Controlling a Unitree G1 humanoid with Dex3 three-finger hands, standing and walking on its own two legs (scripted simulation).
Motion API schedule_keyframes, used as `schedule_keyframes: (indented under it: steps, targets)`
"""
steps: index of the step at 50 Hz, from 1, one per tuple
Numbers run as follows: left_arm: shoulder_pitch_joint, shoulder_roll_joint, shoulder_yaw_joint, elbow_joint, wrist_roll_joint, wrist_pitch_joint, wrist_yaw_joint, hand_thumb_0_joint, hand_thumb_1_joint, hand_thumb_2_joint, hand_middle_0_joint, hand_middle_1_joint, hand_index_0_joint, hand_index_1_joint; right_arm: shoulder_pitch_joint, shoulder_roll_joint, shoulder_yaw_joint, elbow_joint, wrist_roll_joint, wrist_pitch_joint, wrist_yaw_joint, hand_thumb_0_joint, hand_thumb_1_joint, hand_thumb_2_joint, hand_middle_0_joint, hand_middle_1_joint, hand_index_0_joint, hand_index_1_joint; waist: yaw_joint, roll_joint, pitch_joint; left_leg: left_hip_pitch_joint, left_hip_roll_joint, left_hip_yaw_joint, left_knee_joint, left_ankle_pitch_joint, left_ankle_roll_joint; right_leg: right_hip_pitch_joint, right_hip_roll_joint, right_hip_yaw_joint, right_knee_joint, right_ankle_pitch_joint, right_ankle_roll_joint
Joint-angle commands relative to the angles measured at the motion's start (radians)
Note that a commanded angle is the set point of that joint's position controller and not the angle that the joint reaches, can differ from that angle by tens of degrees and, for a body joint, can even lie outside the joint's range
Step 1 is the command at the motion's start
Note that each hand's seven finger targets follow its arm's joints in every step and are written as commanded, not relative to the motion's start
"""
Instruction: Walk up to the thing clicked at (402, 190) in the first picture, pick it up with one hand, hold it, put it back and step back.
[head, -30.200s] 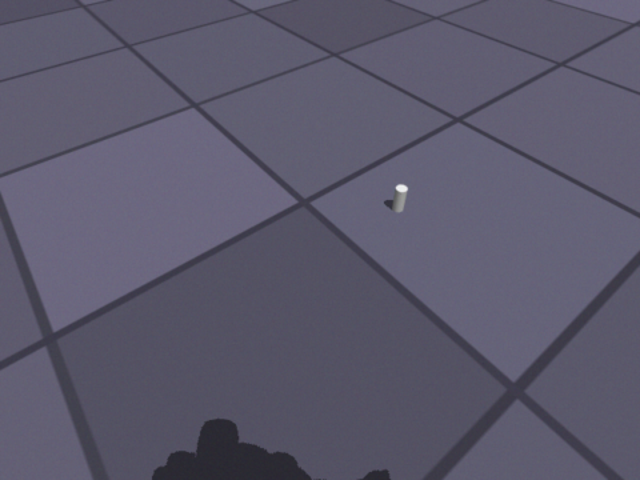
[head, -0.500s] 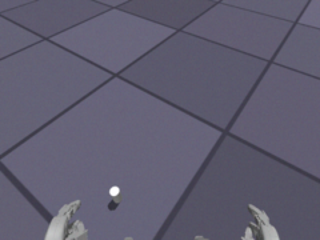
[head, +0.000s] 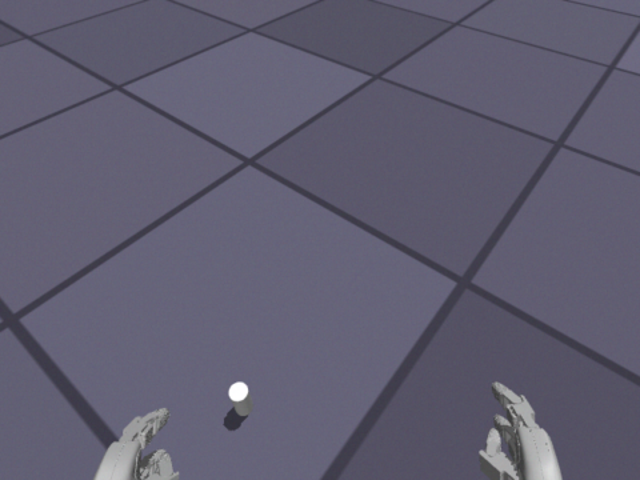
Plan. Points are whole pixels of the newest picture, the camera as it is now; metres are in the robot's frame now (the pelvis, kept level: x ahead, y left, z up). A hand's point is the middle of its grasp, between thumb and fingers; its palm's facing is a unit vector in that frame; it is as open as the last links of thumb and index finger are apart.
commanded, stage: home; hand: left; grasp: from above
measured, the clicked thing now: (241, 399) +0.47 +0.22 -0.65
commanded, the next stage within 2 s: stand in 1.60 s
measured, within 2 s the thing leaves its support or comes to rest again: neither
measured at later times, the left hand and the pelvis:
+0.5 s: hand out of the picture +0.16 +0.18 -0.05, palm faces +0.05 -0.98 -0.20, open 7.4 cm; pelvis -0.01 +0.00 +0.00, yaw +0 degrees
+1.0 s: hand out of the picture +0.16 +0.18 -0.05, palm faces +0.04 -0.98 -0.21, open 7.4 cm; pelvis +0.00 +0.00 +0.00, yaw +0 degrees
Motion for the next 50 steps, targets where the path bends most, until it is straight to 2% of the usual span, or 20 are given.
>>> schedule_keyframes:
  steps: [1,4,8,11,15,19,22,23,27,30,37,42,43,44,45,48,50]
  targets:
    - [-0.022,0.1,0.057,-0.18,0.0,-0.048,0.01,0.0,0.899,0.9,-0.2,-0.3,-0.2,-0.3,-0.059,-0.128,-0.058,-0.15,-0.001,-0.051,-0.012,0.0,-0.901,-0.9,0.2,0.3,0.2,0.3,-0.003,0.019,-0.096,0.109,-0.045,0.048,-0.182,0.235,0.031,0.062,0.058,-0.043,-0.137,0.198,-0.044]
    - [-0.024,0.099,0.057,-0.185,-0.004,-0.046,0.009,0.0,0.897,0.898,-0.2,-0.299,-0.2,-0.299,-0.06,-0.128,-0.058,-0.151,-0.001,-0.052,-0.012,0.0,-0.9,-0.9,0.2,0.3,0.2,0.3,-0.005,0.005,-0.083,0.104,-0.045,0.05,-0.186,0.206,0.034,0.062,0.058,-0.043,-0.147,0.175,-0.041]
    - [-0.019,0.101,0.063,-0.189,-0.004,-0.045,0.009,0.0,0.898,0.899,-0.2,-0.3,-0.2,-0.3,-0.055,-0.13,-0.061,-0.153,0.0,-0.051,-0.012,0.0,-0.9,-0.9,0.2,0.3,0.2,0.3,0.003,0.003,-0.102,0.108,-0.042,0.047,-0.181,0.234,0.032,0.068,0.057,-0.043,-0.137,0.194,-0.044]
    - [-0.027,0.1,0.055,-0.186,-0.003,-0.043,0.007,0.0,0.898,0.899,-0.2,-0.3,-0.2,-0.3,-0.049,-0.13,-0.062,-0.148,0.0,-0.053,-0.013,0.0,-0.9,-0.9,0.2,0.3,0.2,0.3,-0.007,0.013,-0.102,0.119,-0.04,0.047,-0.182,0.246,0.03,0.059,0.06,-0.044,-0.131,0.205,-0.044]
    - [-0.033,0.099,0.059,-0.179,-0.003,-0.043,0.007,0.0,0.898,0.899,-0.2,-0.299,-0.2,-0.299,-0.052,-0.129,-0.061,-0.148,-0.001,-0.056,-0.013,0.0,-0.9,-0.9,0.2,0.3,0.2,0.3,-0.003,0.012,-0.083,0.101,-0.038,0.041,-0.196,0.181,0.031,0.048,0.06,-0.044,-0.139,0.147,-0.044]
    - [-0.025,0.104,0.064,-0.185,-0.004,-0.044,0.008,0.0,0.9,0.9,-0.2,-0.3,-0.2,-0.3,-0.059,-0.127,-0.061,-0.15,0.0,-0.055,-0.015,0.0,-0.9,-0.9,0.2,0.3,0.2,0.3,0.004,-0.008,-0.087,0.089,-0.044,0.054,-0.183,0.181,0.034,0.062,0.055,-0.036,-0.154,0.149,-0.042]
    - [-0.039,0.104,0.06,-0.185,-0.002,-0.042,0.006,0.0,0.9,0.9,-0.2,-0.3,-0.2,-0.3,-0.057,-0.13,-0.062,-0.149,0.0,-0.059,-0.016,0.0,-0.9,-0.9,0.2,0.3,0.2,0.3,-0.01,-0.005,-0.075,0.093,-0.044,0.058,-0.186,0.156,0.036,0.054,0.054,-0.035,-0.158,0.132,-0.039]
    - [-0.04,0.105,0.062,-0.192,-0.002,-0.039,0.006,0.0,0.899,0.9,-0.2,-0.3,-0.2,-0.3,-0.057,-0.125,-0.06,-0.147,0.0,-0.06,-0.016,0.0,-0.9,-0.9,0.2,0.3,0.2,0.3,-0.003,0.005,-0.085,0.092,-0.045,0.057,-0.182,0.167,0.034,0.057,0.052,-0.034,-0.156,0.14,-0.04]
    - [-0.041,0.106,0.062,-0.191,0.0,-0.039,0.006,0.0,0.9,0.9,-0.2,-0.3,-0.2,-0.3,-0.066,-0.13,-0.058,-0.152,0.003,-0.059,-0.015,0.0,-0.9,-0.9,0.2,0.3,0.2,0.3,-0.002,0.001,-0.055,0.08,-0.042,0.054,-0.201,0.096,0.036,0.041,0.055,-0.034,-0.165,0.077,-0.041]
    - [-0.034,0.099,0.049,-0.195,0.002,-0.039,0.005,0.0,0.9,0.9,-0.2,-0.3,-0.2,-0.3,-0.064,-0.127,-0.059,-0.15,0.001,-0.063,-0.016,0.0,-0.9,-0.9,0.2,0.3,0.2,0.3,-0.002,0.025,-0.066,0.086,-0.037,0.044,-0.209,0.101,0.031,0.032,0.058,-0.041,-0.151,0.082,-0.042]
    - [-0.041,0.103,0.06,-0.194,-0.004,-0.044,0.006,0.0,0.9,0.9,-0.2,-0.299,-0.2,-0.299,-0.062,-0.123,-0.058,-0.15,0.002,-0.067,-0.02,0.0,-0.9,-0.9,0.2,0.3,0.2,0.3,-0.007,0.001,-0.07,0.076,-0.042,0.052,-0.19,0.117,0.034,0.04,0.055,-0.036,-0.157,0.092,-0.04]
    - [-0.013,0.11,0.066,-0.184,-0.003,-0.042,0.004,0.0,0.9,0.9,-0.2,-0.299,-0.2,-0.299,-0.052,-0.127,-0.062,-0.145,0.001,-0.069,-0.022,0.0,-0.9,-0.9,0.2,0.3,0.2,0.3,-0.008,-0.008,-0.102,0.099,-0.042,0.056,-0.174,0.172,0.036,0.056,0.054,-0.032,-0.148,0.14,-0.039]
    - [-0.033,0.103,0.054,-0.212,-0.004,-0.047,0.004,0.0,0.9,0.9,-0.2,-0.299,-0.2,-0.299,-0.058,-0.123,-0.059,-0.146,0.001,-0.069,-0.022,0.0,-0.9,-0.9,0.2,0.3,0.2,0.3,0.0,0.004,-0.093,0.094,-0.042,0.056,-0.176,0.185,0.033,0.059,0.054,-0.035,-0.146,0.151,-0.04]
    - [-0.012,0.107,0.068,-0.183,-0.002,-0.046,0.006,0.0,0.9,0.9,-0.2,-0.299,-0.2,-0.299,-0.057,-0.127,-0.063,-0.146,0.001,-0.066,-0.022,0.0,-0.9,-0.9,0.2,0.3,0.2,0.3,-0.003,-0.014,-0.091,0.094,-0.042,0.058,-0.172,0.194,0.035,0.062,0.054,-0.033,-0.145,0.159,-0.04]
    - [-0.027,0.106,0.056,-0.207,0.0,-0.046,0.007,0.0,0.9,0.9,-0.2,-0.299,-0.2,-0.299,-0.057,-0.122,-0.06,-0.146,0.0,-0.066,-0.022,0.0,-0.9,-0.9,0.2,0.3,0.2,0.3,-0.001,0.004,-0.102,0.101,-0.041,0.056,-0.172,0.204,0.033,0.06,0.056,-0.034,-0.143,0.168,-0.041]
    - [-0.01,0.105,0.064,-0.172,-0.003,-0.043,0.006,0.0,0.9,0.9,-0.2,-0.299,-0.2,-0.299,-0.049,-0.128,-0.063,-0.138,0.0,-0.066,-0.022,0.0,-0.9,-0.9,0.2,0.3,0.2,0.3,-0.007,0.0,-0.082,0.1,-0.038,0.049,-0.179,0.195,0.033,0.055,0.057,-0.038,-0.138,0.161,-0.04]
    - [-0.013,0.114,0.066,-0.187,0.0,-0.047,0.006,0.0,0.9,0.9,-0.2,-0.299,-0.2,-0.299,-0.048,-0.128,-0.065,-0.141,-0.001,-0.064,-0.02,0.0,-0.9,-0.9,0.2,0.3,0.2,0.3,-0.002,0.021,-0.11,0.112,-0.037,0.045,-0.179,0.227,0.029,0.061,0.058,-0.038,-0.126,0.181,-0.044]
